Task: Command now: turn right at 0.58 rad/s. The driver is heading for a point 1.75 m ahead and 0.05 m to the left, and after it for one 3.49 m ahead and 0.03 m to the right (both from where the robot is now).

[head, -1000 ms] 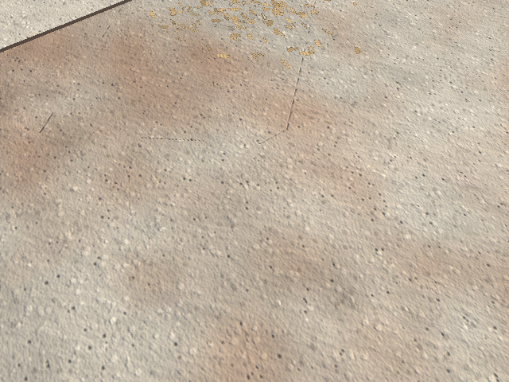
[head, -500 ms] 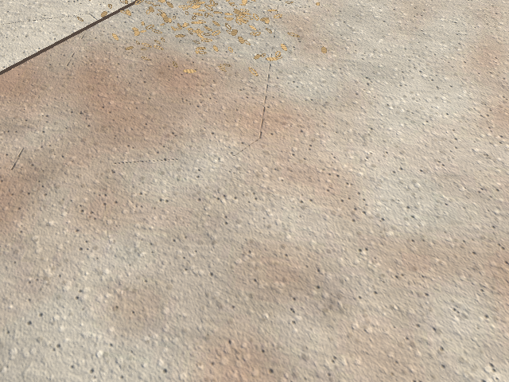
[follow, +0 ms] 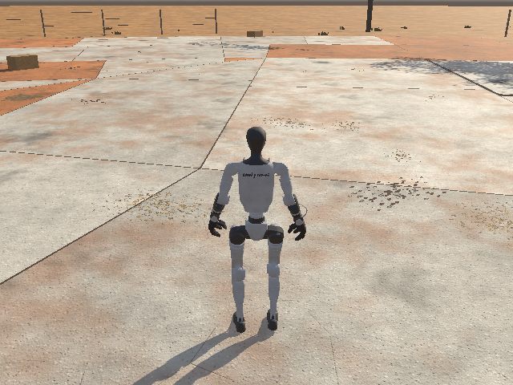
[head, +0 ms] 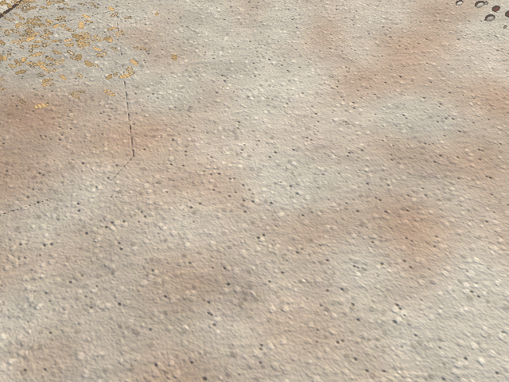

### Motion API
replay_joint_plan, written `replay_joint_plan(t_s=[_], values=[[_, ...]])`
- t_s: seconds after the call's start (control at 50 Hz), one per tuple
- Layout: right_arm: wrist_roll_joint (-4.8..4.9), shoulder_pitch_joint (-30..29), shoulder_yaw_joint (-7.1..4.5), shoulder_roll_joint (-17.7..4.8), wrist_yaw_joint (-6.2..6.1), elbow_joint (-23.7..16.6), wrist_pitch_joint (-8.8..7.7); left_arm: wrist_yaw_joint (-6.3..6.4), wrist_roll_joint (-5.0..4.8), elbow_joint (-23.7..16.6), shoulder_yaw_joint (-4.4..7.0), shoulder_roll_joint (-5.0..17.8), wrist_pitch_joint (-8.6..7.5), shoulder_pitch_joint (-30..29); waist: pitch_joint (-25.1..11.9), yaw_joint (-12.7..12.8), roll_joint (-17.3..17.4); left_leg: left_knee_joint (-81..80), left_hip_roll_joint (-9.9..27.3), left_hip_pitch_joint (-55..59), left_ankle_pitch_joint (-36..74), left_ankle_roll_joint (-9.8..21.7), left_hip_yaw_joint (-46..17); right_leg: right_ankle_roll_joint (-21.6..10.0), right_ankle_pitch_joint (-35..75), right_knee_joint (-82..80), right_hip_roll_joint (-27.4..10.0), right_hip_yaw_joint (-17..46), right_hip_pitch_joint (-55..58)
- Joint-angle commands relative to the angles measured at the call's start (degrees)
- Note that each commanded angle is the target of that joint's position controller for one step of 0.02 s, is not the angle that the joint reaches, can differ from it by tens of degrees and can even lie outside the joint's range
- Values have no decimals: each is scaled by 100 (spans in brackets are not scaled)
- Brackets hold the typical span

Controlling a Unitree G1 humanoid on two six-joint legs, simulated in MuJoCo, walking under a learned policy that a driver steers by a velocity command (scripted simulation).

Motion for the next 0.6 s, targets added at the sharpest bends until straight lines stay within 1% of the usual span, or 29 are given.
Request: replay_joint_plan(t_s=[0.02,0.04,0.06,0.08,0.1,0.12,0.14,0.16,0.18,0.2,0.22,0.24,0.32,0.36,0.4,0.44,0.46,0.48,0.5,0.52,0.54,0.56,0.58,0.6], values=[[87,-32,-316,-1070,12,-244,-6,52,41,-389,98,423,-158,222,-671,208,835,119,1224,337,2508,603,-675,-214,872,-1476,202,-314,578],[76,138,-308,-990,20,-196,6,119,125,-341,138,612,-234,397,-742,293,301,773,1031,-222,1666,250,-406,-315,1435,-2166,4,247,1208],[-30,328,-203,-536,50,-375,57,189,176,-412,252,1256,-327,523,-775,149,-1315,2320,372,-1642,-1182,-177,87,-652,2765,-2495,-1593,2358,1971],[-48,-144,-144,-503,-54,-657,170,169,60,-411,415,1768,-334,878,-642,485,-1426,3105,-343,-2303,-2237,-289,-545,-1622,4193,-2321,-2411,3260,1461],[-32,-213,-184,-667,-63,-593,226,178,0,-315,356,1452,-333,1021,-516,465,-748,3648,-143,-2356,-1980,-313,-932,-1824,4755,-2136,-2143,2773,1530],[52,-183,-176,-630,-40,-544,212,214,-14,-354,288,1223,-312,665,-355,307,-803,3694,-99,-2344,-1515,-312,-1034,-1751,4218,-2223,-1805,2409,1266],[76,-118,-205,-722,-16,-423,171,246,14,-420,208,969,-285,211,-236,107,-650,3455,2,-2246,-1015,-316,-1101,-1457,3768,-2321,-1369,1986,1146],[28,-15,-243,-812,15,-346,159,294,-7,-474,162,845,-290,0,-332,49,-773,3396,-30,-2099,-744,-334,-1014,-1314,3913,-2298,-1136,1755,1186],[0,136,-245,-818,55,-243,161,302,2,-457,115,751,-300,24,-546,28,-747,3460,-99,-1904,-603,-364,-951,-1276,4350,-2245,-1028,1587,1262],[12,182,-240,-775,86,-213,180,302,-6,-421,104,751,-325,129,-678,38,-640,3442,-138,-1797,-525,-380,-931,-1261,4498,-2220,-1026,1522,1321],[37,184,-222,-707,103,-190,201,298,0,-380,100,755,-350,206,-725,57,-556,3345,-148,-1749,-480,-387,-920,-1254,4468,-2234,-1028,1500,1361],[55,148,-203,-642,107,-187,227,298,9,-339,97,764,-371,272,-694,87,-542,3184,-152,-1745,-460,-390,-922,-1252,4303,-2270,-1041,1523,1381],[43,-48,-160,-547,78,-162,293,324,78,-194,46,731,-388,456,-488,239,-705,2333,-167,-1593,-537,-340,-945,-1301,3348,-2416,-1104,1728,1298],[49,-124,-135,-495,59,-141,285,328,112,-131,23,735,-392,471,-416,278,-708,1886,-208,-1314,-610,-274,-940,-1320,3040,-2403,-1107,1787,1128],[76,-124,-111,-455,29,-93,265,329,141,-75,0,734,-397,422,-382,273,-710,1457,-281,-936,-698,-202,-915,-1325,2952,-2335,-1093,1840,907],[112,-70,-89,-430,-15,-30,235,336,154,-12,-30,713,-398,351,-399,239,-699,985,-356,-537,-701,-130,-891,-1299,3045,-2228,-1096,1940,741],[122,8,-73,-396,-37,20,214,347,142,20,-53,689,-398,289,-420,175,-657,602,-382,-291,-563,-89,-875,-1250,3089,-2144,-1076,1981,679],[115,172,-45,-319,-59,107,178,365,104,47,-86,644,-397,175,-438,24,-554,-83,-397,115,-123,-40,-842,-1128,3091,-2008,-998,1957,547],[76,296,-7,-279,-86,173,110,384,65,85,-135,550,-413,150,-469,-92,-372,-942,-249,704,718,8,-1011,-894,2901,-1913,-908,1931,268],[-14,333,-4,-467,-132,194,15,379,61,91,-227,307,-469,287,-656,16,41,-1238,405,1248,1155,97,-1719,-603,2389,-1736,-694,1792,-15],[0,-99,-38,-884,-121,102,-48,360,19,166,-238,207,-469,677,-551,458,678,-1215,1028,883,1851,415,-2428,-424,1291,-1721,-36,1226,-18],[72,-233,-4,-711,-42,151,-62,387,77,352,-220,349,-406,661,-521,370,662,-1089,1115,146,1831,653,-2289,-380,970,-1886,20,1031,765],[68,-397,67,-510,3,163,-84,387,110,430,-226,369,-391,596,-417,395,700,-1088,805,37,1385,489,-2059,-384,1318,-2082,-44,1127,959],[61,-328,75,-463,13,223,-85,386,115,549,-219,410,-397,544,-401,256,714,-1164,474,117,444,317,-1845,-409,1348,-2098,-20,1140,960]])
Velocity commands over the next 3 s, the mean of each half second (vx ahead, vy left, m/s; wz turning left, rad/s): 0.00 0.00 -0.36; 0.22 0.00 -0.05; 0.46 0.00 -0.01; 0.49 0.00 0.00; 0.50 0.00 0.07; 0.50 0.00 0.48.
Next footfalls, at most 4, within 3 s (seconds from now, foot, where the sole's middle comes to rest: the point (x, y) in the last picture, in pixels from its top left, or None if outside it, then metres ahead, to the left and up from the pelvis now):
0.04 right None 0.02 -0.10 -0.78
0.52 left None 0.06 0.09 -0.78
0.90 right None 0.09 -0.13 -0.78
1.36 left None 0.46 -0.03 -0.78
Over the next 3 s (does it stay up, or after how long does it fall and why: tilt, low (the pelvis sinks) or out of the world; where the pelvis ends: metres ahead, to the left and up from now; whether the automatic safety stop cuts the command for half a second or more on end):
stays up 1.17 -0.20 -0.01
